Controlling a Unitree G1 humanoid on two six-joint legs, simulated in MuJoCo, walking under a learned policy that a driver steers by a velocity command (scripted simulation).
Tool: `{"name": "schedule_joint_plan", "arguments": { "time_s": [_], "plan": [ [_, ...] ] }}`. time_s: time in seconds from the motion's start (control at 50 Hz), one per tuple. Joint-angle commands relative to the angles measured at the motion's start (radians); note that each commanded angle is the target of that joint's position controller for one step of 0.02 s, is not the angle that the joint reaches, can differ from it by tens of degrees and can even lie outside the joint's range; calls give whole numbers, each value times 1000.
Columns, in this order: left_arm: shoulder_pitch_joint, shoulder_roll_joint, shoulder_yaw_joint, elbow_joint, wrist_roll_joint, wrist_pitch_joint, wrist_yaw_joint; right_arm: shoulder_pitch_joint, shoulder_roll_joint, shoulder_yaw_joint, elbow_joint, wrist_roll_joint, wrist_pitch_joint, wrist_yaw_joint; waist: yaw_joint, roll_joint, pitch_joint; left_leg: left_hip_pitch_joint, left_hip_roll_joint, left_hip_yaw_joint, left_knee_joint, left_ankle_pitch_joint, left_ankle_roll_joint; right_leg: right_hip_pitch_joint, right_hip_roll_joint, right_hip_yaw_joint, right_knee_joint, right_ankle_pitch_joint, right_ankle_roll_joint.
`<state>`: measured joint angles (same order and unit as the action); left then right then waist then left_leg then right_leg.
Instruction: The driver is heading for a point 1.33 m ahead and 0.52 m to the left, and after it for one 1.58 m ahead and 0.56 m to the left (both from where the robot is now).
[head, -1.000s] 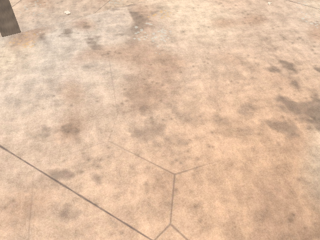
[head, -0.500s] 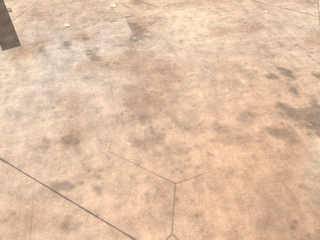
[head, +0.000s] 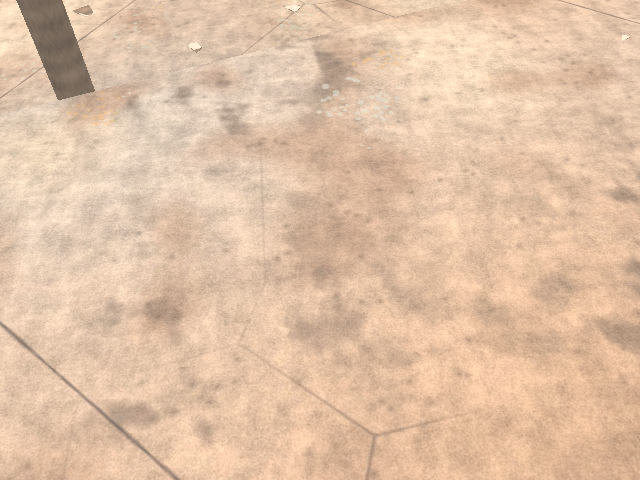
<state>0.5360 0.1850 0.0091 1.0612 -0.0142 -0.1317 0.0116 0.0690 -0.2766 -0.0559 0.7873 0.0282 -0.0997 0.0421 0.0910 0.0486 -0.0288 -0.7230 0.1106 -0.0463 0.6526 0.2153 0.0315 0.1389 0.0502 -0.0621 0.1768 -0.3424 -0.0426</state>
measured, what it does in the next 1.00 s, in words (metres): goes down, turning left: left foot 0.06 m lower, then right foot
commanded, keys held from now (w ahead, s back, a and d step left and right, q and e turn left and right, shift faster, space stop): w+shift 0.14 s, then w+q+shift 0.86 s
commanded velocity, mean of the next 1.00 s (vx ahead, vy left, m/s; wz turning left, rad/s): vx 0.98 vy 0.00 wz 0.63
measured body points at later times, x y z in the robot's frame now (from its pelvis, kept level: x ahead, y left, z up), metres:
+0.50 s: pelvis +0.47 +0.08 -0.05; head +0.49 +0.08 +0.39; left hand +0.67 +0.34 -0.11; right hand +0.47 -0.19 -0.19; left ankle +0.37 +0.13 -0.79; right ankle +0.69 -0.07 -0.73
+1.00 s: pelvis +0.89 +0.18 -0.07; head +0.88 +0.21 +0.38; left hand +0.67 +0.39 -0.21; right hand +1.23 +0.13 -0.11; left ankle +0.97 +0.41 -0.72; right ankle +0.86 -0.01 -0.79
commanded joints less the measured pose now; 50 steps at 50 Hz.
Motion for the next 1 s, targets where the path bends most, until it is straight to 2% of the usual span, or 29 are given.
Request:
{"name": "schedule_joint_plan", "arguments": {
  "time_s": [0.02,0.1,0.14,0.18,0.2,0.22,0.24,0.26,0.28,0.3,0.32,0.36,0.4,0.46,0.52,0.58,0.6,0.62,0.64,0.66,0.68,0.7,0.72,0.74,0.76,0.78,0.82,0.88,1.0],
  "plan": [
    [25,156,28,-36,-12,-5,21,-183,-21,2,-109,4,-27,28,-16,-87,224,-7,-19,21,-110,116,10,-157,-240,89,-130,246,-106],
    [65,181,45,-33,-20,19,26,-293,-22,13,-162,11,-43,54,-8,-79,268,-42,-35,37,-236,49,39,7,-280,59,-86,352,-98],
    [71,216,59,-33,-13,38,23,-294,-40,11,-181,10,-48,54,-29,-106,242,20,-86,90,-271,-33,58,88,-287,42,-6,689,-77],
    [60,275,75,-36,31,57,15,-122,-120,-23,-151,19,-34,33,-129,-197,86,234,-170,159,-190,-156,107,167,-299,7,239,1196,-56],
    [35,283,79,-44,51,70,14,92,-168,-48,-88,31,-16,17,-229,-241,-35,471,-175,148,-128,-191,146,111,-309,-9,471,1350,-47],
    [-33,282,77,-72,59,73,17,331,-210,-68,-19,35,7,1,-351,-210,-134,815,-115,66,-114,-206,172,-127,-279,-23,799,1280,-19],
    [-10,102,34,-121,100,26,1,435,-282,-75,8,5,17,0,-255,255,-260,1250,26,-215,66,-39,232,-595,-63,-4,1282,179,23],
    [112,68,-2,-136,-3,-29,-27,466,-237,-68,40,-16,-1,20,-211,262,-516,1518,220,-737,-186,-581,427,-880,-3,210,1466,-199,26],
    [-88,188,28,-192,-54,-53,-14,490,-167,-67,52,-34,-4,12,-264,103,-402,1432,156,-719,-302,-610,360,-917,-50,230,1405,-145,-6],
    [-219,206,25,-254,-47,-63,-7,398,-145,-59,43,-33,-18,12,-229,-29,-212,1238,119,-610,-348,-463,321,-940,-94,224,1289,-77,-24],
    [-291,200,25,-265,-16,-67,4,314,-128,-48,22,-33,-32,14,-182,-144,-127,1050,86,-547,-376,-347,314,-886,-128,221,1194,-39,-27],
    [-275,179,31,-277,12,-54,-3,247,-108,-39,16,-36,-34,10,-80,-131,-17,774,34,-476,-418,-198,329,-788,-150,226,1096,-14,2],
    [-277,162,29,-298,21,-35,-10,234,-84,-27,17,-10,-20,-6,-35,-69,60,596,22,-425,-475,-256,331,-760,-178,207,958,-35,45],
    [-504,140,6,-398,41,-46,-21,254,-108,-32,9,7,-18,-45,-77,-26,188,321,-70,-299,-518,-245,278,-653,-142,118,626,238,87],
    [-590,148,16,-450,29,-51,-23,332,-139,-48,15,12,-16,-51,-137,-15,169,194,-94,-293,-521,-349,193,-374,-69,105,400,622,90],
    [-617,213,46,-496,-7,-37,-4,385,-134,-55,30,26,-4,-60,-125,16,136,414,-66,-357,-410,-300,148,-370,-55,154,312,526,90],
    [-565,249,66,-493,-13,-38,2,393,-133,-56,34,21,4,-60,-88,25,92,490,-67,-356,-308,-133,129,-325,-36,146,315,445,77],
    [-440,283,88,-477,-22,-36,8,378,-143,-57,31,4,15,-55,-2,40,2,527,-89,-332,-131,46,100,-208,-26,119,340,367,59],
    [-192,293,99,-434,-30,-24,18,317,-126,-44,2,-30,25,-49,131,79,-159,443,-103,-308,144,91,68,44,-104,153,450,262,28],
    [-11,358,105,-395,-16,-11,20,410,25,0,-17,-65,22,-43,94,-192,-325,251,-191,-242,539,-512,50,330,-312,419,473,43,-34],
    [-35,396,109,-368,21,-13,-11,560,69,28,-70,48,11,-40,-29,-664,-466,-1,-202,-179,832,-763,40,434,-554,1088,144,-415,-184],
    [-119,255,90,-409,13,-6,-11,438,-46,13,-48,63,25,-55,20,-417,-282,-76,-113,-143,870,-659,43,292,-468,1022,55,-599,-139],
    [-187,207,78,-401,10,4,-8,304,-99,0,-77,40,32,-55,30,-257,-122,-109,-87,-93,852,-592,46,146,-428,805,69,-420,-100],
    [-222,202,76,-386,23,9,-12,239,-91,-2,-89,14,41,-52,7,-80,-35,-60,-40,-77,815,-562,46,-12,-394,641,78,-177,-93],
    [-261,192,75,-365,34,8,-12,215,-79,-8,-106,2,45,-44,-32,-74,8,-10,3,-86,748,-534,49,-128,-364,524,78,-36,-101],
    [-288,171,70,-348,39,5,-12,226,-63,-12,-111,13,59,-35,-68,-102,35,36,39,-92,710,-540,50,-204,-338,426,61,21,-92],
    [-309,150,70,-319,13,0,-21,210,-24,-6,-135,25,85,-30,-93,-131,69,19,78,-74,669,-559,49,-258,-335,297,16,81,-91],
    [-330,196,84,-308,10,-4,-18,154,-20,1,-175,8,91,-23,-111,-93,128,-58,101,-67,595,-415,30,-283,-340,137,-39,212,-101],
    [-237,280,97,-291,15,8,-6,-58,-57,2,-240,5,67,24,-42,-15,211,-21,33,88,216,-118,59,-170,-280,-142,-84,397,-38]
  ]
}}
